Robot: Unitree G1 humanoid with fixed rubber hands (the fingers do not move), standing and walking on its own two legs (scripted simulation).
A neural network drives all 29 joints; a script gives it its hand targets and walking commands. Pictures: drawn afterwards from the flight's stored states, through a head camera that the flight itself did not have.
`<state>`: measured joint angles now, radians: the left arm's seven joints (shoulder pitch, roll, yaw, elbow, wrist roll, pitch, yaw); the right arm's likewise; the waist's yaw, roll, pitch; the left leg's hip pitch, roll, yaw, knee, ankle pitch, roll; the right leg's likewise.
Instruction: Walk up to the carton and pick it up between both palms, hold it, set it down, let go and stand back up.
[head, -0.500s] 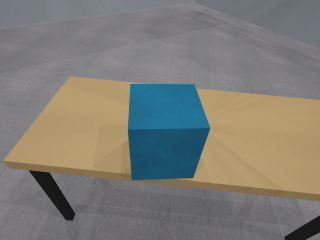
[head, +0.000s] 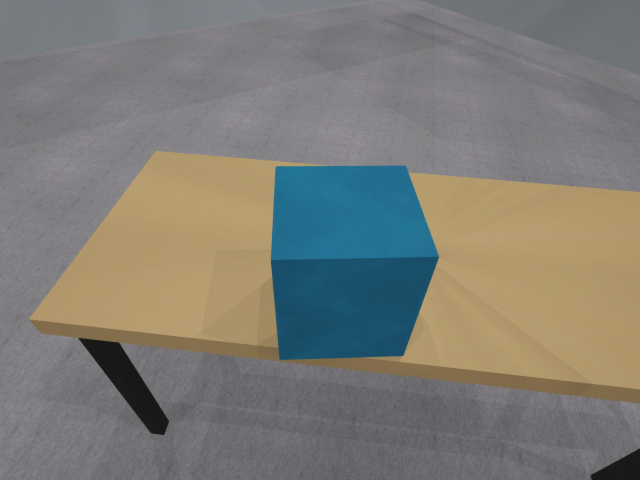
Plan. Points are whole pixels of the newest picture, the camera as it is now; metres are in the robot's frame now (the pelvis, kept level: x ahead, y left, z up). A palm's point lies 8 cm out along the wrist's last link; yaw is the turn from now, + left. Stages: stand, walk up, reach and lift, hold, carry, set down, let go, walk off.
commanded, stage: stand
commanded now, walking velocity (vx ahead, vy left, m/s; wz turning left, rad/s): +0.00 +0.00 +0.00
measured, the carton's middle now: (341, 264) +0.46 -0.03 +0.00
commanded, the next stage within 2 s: none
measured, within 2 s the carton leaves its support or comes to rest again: neither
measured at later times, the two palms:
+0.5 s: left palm out of the picture -0.08 +0.21 -0.15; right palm out of the picture -0.05 -0.20 -0.15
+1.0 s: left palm out of the picture -0.09 +0.19 -0.15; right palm out of the picture -0.05 -0.20 -0.15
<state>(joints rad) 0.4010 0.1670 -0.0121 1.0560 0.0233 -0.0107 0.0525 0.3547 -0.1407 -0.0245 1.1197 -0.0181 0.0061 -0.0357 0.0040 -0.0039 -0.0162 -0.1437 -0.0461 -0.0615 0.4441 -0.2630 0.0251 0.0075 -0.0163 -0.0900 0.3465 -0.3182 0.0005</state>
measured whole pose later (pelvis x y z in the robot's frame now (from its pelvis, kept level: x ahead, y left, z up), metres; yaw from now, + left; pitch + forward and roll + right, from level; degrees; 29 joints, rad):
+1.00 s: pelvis -0.02 +0.00 +0.00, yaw +1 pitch -2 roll +0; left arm 0.38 0.10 -0.01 1.19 0.02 0.00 0.05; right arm 0.35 -0.10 0.02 1.16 -0.01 0.00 -0.05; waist 0.00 0.00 0.03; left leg -0.18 -0.06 -0.08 0.46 -0.24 0.02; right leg -0.04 -0.03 -0.11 0.41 -0.33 0.00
